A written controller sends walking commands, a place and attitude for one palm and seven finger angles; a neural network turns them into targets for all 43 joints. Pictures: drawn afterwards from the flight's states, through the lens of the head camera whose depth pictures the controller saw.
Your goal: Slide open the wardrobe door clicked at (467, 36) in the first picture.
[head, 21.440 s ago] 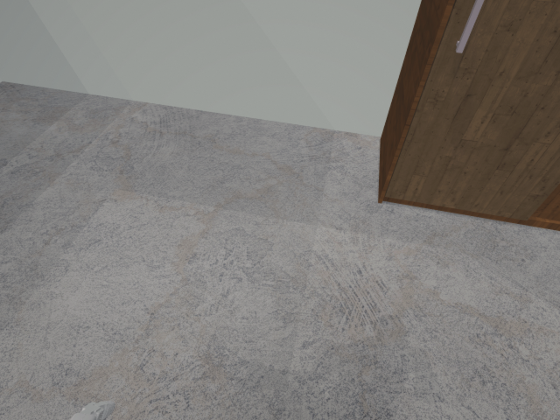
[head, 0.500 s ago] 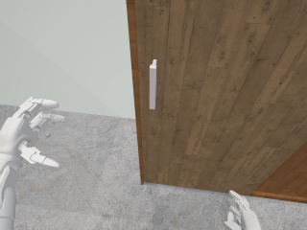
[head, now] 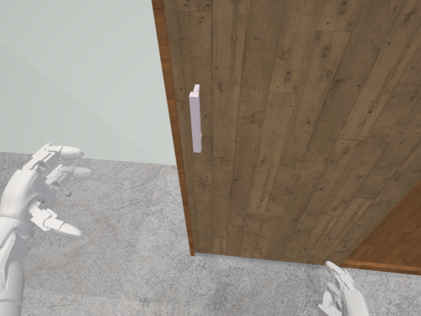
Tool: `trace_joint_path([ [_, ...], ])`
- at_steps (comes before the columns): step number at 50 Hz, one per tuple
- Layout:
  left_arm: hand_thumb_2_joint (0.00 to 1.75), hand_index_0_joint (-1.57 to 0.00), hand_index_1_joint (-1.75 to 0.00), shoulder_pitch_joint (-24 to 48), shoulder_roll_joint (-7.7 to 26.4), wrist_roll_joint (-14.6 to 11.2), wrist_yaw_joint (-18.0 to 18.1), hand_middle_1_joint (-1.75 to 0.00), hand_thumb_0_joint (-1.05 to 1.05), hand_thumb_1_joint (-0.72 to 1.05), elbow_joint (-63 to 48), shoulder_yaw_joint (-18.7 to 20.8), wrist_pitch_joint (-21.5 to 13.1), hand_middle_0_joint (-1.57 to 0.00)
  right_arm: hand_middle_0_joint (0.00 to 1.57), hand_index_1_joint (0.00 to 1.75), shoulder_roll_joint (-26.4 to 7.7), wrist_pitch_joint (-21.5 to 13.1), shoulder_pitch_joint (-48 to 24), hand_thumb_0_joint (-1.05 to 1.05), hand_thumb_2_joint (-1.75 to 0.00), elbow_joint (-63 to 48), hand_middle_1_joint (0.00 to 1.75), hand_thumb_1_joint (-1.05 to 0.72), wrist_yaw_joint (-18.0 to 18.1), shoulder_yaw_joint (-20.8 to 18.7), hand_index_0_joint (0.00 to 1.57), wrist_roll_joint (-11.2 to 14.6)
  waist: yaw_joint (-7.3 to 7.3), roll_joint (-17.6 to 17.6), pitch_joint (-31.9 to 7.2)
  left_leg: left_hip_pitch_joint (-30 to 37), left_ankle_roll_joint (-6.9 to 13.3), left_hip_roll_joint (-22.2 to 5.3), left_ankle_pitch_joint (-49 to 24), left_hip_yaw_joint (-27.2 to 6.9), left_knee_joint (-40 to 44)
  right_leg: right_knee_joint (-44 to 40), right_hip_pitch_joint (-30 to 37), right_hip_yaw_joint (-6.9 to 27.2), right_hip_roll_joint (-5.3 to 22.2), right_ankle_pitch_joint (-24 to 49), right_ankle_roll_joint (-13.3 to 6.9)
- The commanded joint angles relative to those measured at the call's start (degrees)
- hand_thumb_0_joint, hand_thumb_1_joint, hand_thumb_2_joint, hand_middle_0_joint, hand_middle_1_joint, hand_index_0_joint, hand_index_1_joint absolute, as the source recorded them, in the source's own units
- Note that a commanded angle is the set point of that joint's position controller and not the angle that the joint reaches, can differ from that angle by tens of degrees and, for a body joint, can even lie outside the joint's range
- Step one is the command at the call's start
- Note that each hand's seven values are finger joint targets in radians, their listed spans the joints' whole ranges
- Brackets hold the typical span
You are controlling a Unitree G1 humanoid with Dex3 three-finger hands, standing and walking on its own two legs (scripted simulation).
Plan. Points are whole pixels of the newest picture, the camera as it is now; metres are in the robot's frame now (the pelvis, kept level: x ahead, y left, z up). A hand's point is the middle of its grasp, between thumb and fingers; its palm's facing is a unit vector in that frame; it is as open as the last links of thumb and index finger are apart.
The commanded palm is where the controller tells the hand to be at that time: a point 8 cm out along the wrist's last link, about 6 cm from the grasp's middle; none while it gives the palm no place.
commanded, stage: raise the hand with hooked fingers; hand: left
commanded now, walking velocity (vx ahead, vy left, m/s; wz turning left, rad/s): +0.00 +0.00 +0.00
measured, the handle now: (197, 120) +0.51 +0.08 +0.11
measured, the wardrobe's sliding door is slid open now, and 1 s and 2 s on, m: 0.00 0.00 0.00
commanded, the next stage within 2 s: move the hooked fingers beside the handle in 0.02 s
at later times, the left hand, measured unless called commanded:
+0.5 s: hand (99, 175) +0.32 +0.24 +0.12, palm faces -0.02 -1.00 -0.01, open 14.0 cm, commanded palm +0.29 +0.29 +0.13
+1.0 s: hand (128, 158) +0.36 +0.20 +0.12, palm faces -0.01 -1.00 -0.01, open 14.0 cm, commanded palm +0.34 +0.25 +0.12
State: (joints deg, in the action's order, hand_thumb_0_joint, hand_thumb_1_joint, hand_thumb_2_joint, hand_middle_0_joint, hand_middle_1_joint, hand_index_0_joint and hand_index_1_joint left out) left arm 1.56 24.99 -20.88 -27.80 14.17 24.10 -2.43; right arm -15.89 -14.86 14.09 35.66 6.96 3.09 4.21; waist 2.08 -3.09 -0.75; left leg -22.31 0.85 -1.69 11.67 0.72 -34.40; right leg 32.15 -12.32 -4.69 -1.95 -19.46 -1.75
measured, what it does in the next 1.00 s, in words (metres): stands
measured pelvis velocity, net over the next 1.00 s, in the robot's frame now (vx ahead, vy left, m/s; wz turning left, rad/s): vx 0.01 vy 0.00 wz -0.01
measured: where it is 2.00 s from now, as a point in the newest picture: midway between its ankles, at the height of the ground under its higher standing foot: outside the picture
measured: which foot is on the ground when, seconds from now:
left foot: down 0.00-1.00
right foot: down 0.00-1.00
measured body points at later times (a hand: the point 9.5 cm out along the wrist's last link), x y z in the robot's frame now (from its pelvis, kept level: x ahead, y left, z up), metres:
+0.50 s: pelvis +0.01 +0.01 +0.00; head +0.02 +0.00 +0.45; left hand +0.31 +0.29 +0.12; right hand +0.19 -0.23 -0.07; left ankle +0.07 +0.11 -0.73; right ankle -0.02 -0.10 -0.73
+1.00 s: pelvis +0.01 +0.00 +0.00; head +0.03 -0.01 +0.45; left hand +0.36 +0.25 +0.12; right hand +0.16 -0.25 -0.09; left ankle +0.07 +0.11 -0.73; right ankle -0.02 -0.10 -0.73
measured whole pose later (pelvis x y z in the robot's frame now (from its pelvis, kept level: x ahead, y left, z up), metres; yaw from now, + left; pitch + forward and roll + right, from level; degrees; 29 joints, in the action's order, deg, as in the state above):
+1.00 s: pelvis +0.01 +0.00 +0.00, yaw -1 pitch +2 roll -1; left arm 15.2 18.6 -14.9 -15.7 20.7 15.0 -2.6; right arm -15.1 -8.9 14.6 36.7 5.6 2.2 3.7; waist -0.1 -2.3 -1.5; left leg -24.3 0.9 -1.3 13.1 1.7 -35.2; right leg 33.9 -15.1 -3.7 -1.4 -21.1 -1.7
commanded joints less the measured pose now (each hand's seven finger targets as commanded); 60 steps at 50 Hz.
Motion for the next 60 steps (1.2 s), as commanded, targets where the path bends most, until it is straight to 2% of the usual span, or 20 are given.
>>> trace_joint_path([
  [1,0.30,-0.30,-1.20,14.02,15.97,-1.78,0.14,-1.20,0.00,-0.50,-11.92,6.56,-3.56,-0.30,0.20,0.30,-7.02,-3.02,-5.36,0.00,-0.90,-9.39,0.30,-0.90,0.28,-2.62,0.20,-0.15,0.18,-1.62,-10.32,12.63,1.58,1.76,-3.04,-2.24,3.59,-6.63,-7.31,4.32,0.84,9.59,1.92],
  [3,0.30,-0.30,-1.20,13.44,16.26,-2.09,0.16,-1.20,0.00,-0.50,-11.05,6.98,-3.48,-0.30,0.20,0.30,-7.19,-2.79,-5.23,0.00,-0.90,-9.36,0.30,-0.90,0.11,-2.72,0.20,-0.18,0.13,1.83,-10.04,11.85,1.68,1.55,-3.62,-2.08,2.85,-6.73,-7.20,4.93,0.92,10.52,2.46],
  [12,0.30,-0.30,-1.20,16.18,12.27,-1.53,0.63,-1.20,0.00,-0.50,-13.04,2.98,-3.06,-0.30,0.20,0.30,-6.78,-2.28,-5.03,0.00,-0.90,-9.69,0.30,-0.90,0.08,-2.69,0.20,-0.05,-0.46,-2.42,-11.49,14.23,1.58,1.72,-5.47,-2.19,2.81,-4.93,-8.63,3.16,0.39,13.28,1.77],
  [16,0.30,-0.30,-1.20,19.27,10.71,-0.60,2.57,-1.20,0.00,-0.50,-15.36,1.17,-3.06,-0.30,0.20,0.30,-6.64,-2.19,-5.28,0.00,-0.90,-9.76,0.30,-0.90,0.03,-2.71,0.20,-0.18,-0.58,-2.30,-12.68,15.32,1.45,1.51,-5.94,-2.93,3.30,-4.39,-8.68,2.25,0.24,12.75,1.24],
  [18,0.30,-0.30,-1.20,16.70,11.26,-0.19,3.71,-1.20,0.00,-0.50,-13.84,1.84,-2.52,-0.30,0.20,0.30,-6.80,-1.86,-4.86,0.00,-0.90,-9.62,0.30,-0.90,-0.10,-2.89,0.20,-0.35,-0.22,1.01,-12.84,14.52,1.64,1.29,-5.80,-2.59,3.12,-4.73,-8.34,2.48,0.22,12.57,1.41],
  [22,0.30,-0.30,-1.20,22.31,8.60,1.31,5.97,-1.20,0.00,-0.50,-12.80,-0.95,-1.86,-0.30,0.20,0.30,-6.38,-0.95,-5.31,0.00,-0.90,-9.39,0.30,-0.90,0.02,-2.51,0.20,-0.29,-0.89,-2.18,-11.66,14.66,1.16,1.33,-3.92,-3.20,4.36,-4.63,-9.69,1.72,0.26,9.94,0.97],
  [23,0.30,-0.30,-1.20,22.03,9.41,1.51,6.61,-1.20,0.00,-0.50,-12.49,-0.41,-1.75,-0.30,0.20,0.30,-6.51,-0.80,-5.09,0.00,-0.90,-9.27,0.30,-0.90,-0.09,-2.65,0.20,-0.40,-0.82,0.38,-12.16,14.44,1.46,1.17,-4.29,-2.93,3.95,-4.96,-9.35,2.08,0.25,10.36,1.13],
  [27,0.30,-0.30,-1.20,23.63,9.12,2.24,7.85,-1.20,0.00,-0.50,-11.45,-0.36,-2.07,-0.30,0.20,0.30,-6.29,0.02,-4.95,0.00,-0.90,-9.17,0.30,-0.90,-0.19,-2.66,0.20,-0.55,-0.74,-1.32,-14.17,15.43,1.24,1.28,-5.90,-2.66,3.86,-4.45,-8.26,2.08,0.37,11.91,0.90],
  [28,0.30,-0.30,-1.20,22.53,9.80,2.41,8.06,-1.20,0.00,-0.50,-11.07,-0.06,-2.28,-0.30,0.20,0.30,-6.50,0.29,-4.59,0.00,-0.90,-8.93,0.30,-0.90,-0.33,-2.72,0.20,-0.60,-0.58,0.80,-14.95,14.95,1.39,1.07,-6.60,-2.44,3.53,-4.39,-7.47,2.18,0.31,12.77,1.00],
  [31,0.30,-0.30,-1.20,26.18,4.99,2.95,8.48,-1.20,0.00,-0.50,-13.35,-5.06,-2.70,-0.30,0.20,0.30,-5.84,0.34,-5.17,0.00,-0.90,-9.32,0.30,-0.90,-0.69,-2.56,0.20,-0.48,-1.43,-4.10,-15.18,17.01,1.05,1.05,-7.32,-2.66,3.67,-3.97,-8.89,1.77,0.25,13.10,0.77],
  [33,0.30,-0.30,-1.20,25.60,7.17,3.01,9.11,-1.20,0.00,-0.50,-9.25,-2.96,-2.41,-0.30,0.20,0.30,-6.46,0.81,-4.14,0.00,-0.90,-8.27,0.30,-0.90,-0.66,-2.86,0.20,-0.57,-1.59,1.90,-13.48,14.57,1.39,0.82,-6.26,-2.67,3.49,-4.53,-8.69,1.82,0.08,12.58,1.03],
  [35,0.30,-0.30,-1.20,24.49,7.28,3.09,9.43,-1.20,0.00,-0.50,-7.87,-2.25,-1.85,-0.30,0.20,0.30,-6.51,1.42,-4.14,0.00,-0.90,-8.41,0.30,-0.90,-0.68,-3.02,0.20,-0.55,-1.16,2.79,-13.69,13.92,1.45,1.09,-6.70,-2.18,3.47,-4.20,-8.04,2.09,0.36,14.03,1.18],
  [37,0.30,-0.30,-1.20,27.11,5.63,3.53,9.77,-1.20,0.00,-0.50,-9.45,-4.23,-1.85,-0.30,0.20,0.30,-6.22,1.76,-4.51,0.00,-0.90,-8.64,0.30,-0.90,-0.88,-3.00,0.20,-0.46,-1.40,-0.32,-14.51,15.06,1.27,1.25,-7.07,-2.07,3.46,-3.89,-8.52,2.02,0.40,14.02,1.04],
  [42,0.30,-0.30,-1.20,29.80,6.69,4.20,11.29,-1.20,0.00,-0.50,-7.89,-3.44,-2.49,-0.30,0.20,0.30,-6.32,2.79,-4.12,0.00,-0.90,-8.26,0.30,-0.90,-1.06,-3.11,0.20,-0.60,-1.69,-0.28,-14.20,14.19,1.43,1.30,-6.59,-1.76,3.06,-3.92,-8.76,2.55,0.41,13.90,1.08],
  [43,0.30,-0.30,-1.20,30.41,8.07,4.36,11.72,-1.20,0.00,-0.50,-7.13,-2.58,-2.85,-0.30,0.20,0.30,-6.62,3.06,-3.66,0.00,-0.90,-7.78,0.30,-0.90,-1.01,-3.28,0.20,-0.68,-2.15,2.90,-14.13,13.19,1.74,1.13,-6.32,-1.58,2.52,-4.15,-8.32,2.86,0.47,13.90,1.37],
  [47,0.30,-0.30,-1.20,35.26,4.40,4.93,12.30,-1.20,0.00,-0.50,-8.21,-6.46,-4.77,-0.30,0.20,0.30,-6.15,2.97,-3.46,0.00,-0.90,-7.45,0.30,-0.90,-1.03,-3.37,0.20,-0.73,-2.81,-2.77,-15.97,16.39,1.33,1.21,-6.60,-2.04,2.36,-3.73,-9.83,2.64,0.27,13.19,0.86],
  [52,0.30,-0.30,-1.20,36.24,3.22,5.37,12.87,-1.20,0.00,-0.50,-2.02,-8.04,-4.17,-0.30,0.20,0.30,-6.49,3.81,-2.63,0.00,-0.90,-6.48,0.30,-0.90,-1.32,-3.53,0.20,-0.52,-3.21,0.48,-14.13,13.74,1.44,1.28,-5.52,-1.79,2.09,-3.57,-10.35,2.63,0.42,13.54,1.15],
  [53,0.30,-0.30,-1.20,35.31,3.74,5.35,13.20,-1.20,0.00,-0.50,-0.18,-7.35,-3.88,-0.30,0.20,0.30,-6.80,4.12,-1.97,0.00,-0.90,-6.21,0.30,-0.90,-1.44,-3.68,0.20,-0.67,-3.15,4.11,-14.16,12.48,1.73,1.27,-5.21,-1.71,1.89,-3.80,-9.63,2.70,0.50,13.40,1.41],
  [56,0.30,-0.30,-1.20,37.95,4.88,5.66,14.16,-1.20,0.00,-0.50,2.56,-6.30,-3.11,-0.30,0.20,0.30,-6.78,5.05,-2.31,0.00,-0.90,-6.47,0.30,-0.90,-1.52,-3.58,0.20,-0.51,-2.93,3.79,-13.19,10.86,1.71,1.59,-3.73,-1.35,1.97,-3.85,-10.04,3.41,0.83,12.80,1.57],
  [60,0.30,-0.30,-1.20,41.58,6.67,6.68,15.79,-1.20,0.00,-0.50,-0.13,-4.82,-5.81,-0.30,0.20,0.30,-6.39,5.69,-1.89,0.00,-0.90,-6.73,0.30,-0.90,-1.96,-3.60,0.20,-1.05,-2.39,0.99,-18.16,12.46,1.76,1.69,-6.97,-1.12,1.13,-2.50,-7.65,3.93,0.92,16.34,1.31],
])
